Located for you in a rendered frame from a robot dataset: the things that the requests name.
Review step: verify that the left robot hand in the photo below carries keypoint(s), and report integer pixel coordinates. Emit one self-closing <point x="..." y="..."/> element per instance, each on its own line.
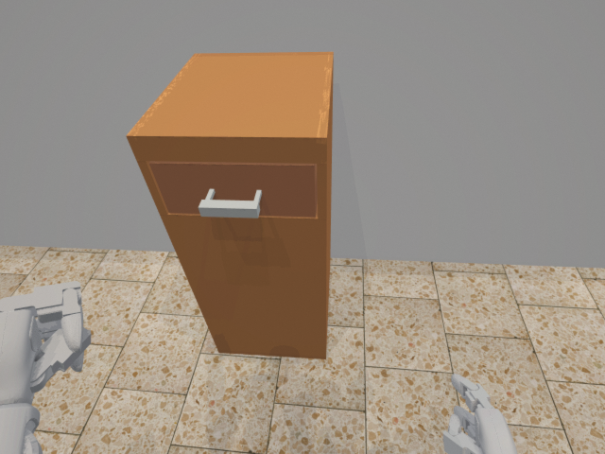
<point x="59" y="325"/>

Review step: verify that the right robot hand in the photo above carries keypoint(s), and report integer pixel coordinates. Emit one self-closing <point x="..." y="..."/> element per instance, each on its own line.
<point x="488" y="431"/>

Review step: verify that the left robot forearm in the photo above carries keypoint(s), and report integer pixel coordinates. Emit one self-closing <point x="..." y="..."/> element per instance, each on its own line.
<point x="17" y="425"/>

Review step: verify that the cabinet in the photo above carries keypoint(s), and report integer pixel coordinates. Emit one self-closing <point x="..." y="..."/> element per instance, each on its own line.
<point x="262" y="284"/>

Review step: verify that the handle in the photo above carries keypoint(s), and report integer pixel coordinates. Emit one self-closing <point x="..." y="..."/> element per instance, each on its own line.
<point x="230" y="209"/>

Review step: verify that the drawer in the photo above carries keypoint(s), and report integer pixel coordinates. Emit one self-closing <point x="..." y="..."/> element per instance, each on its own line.
<point x="288" y="190"/>

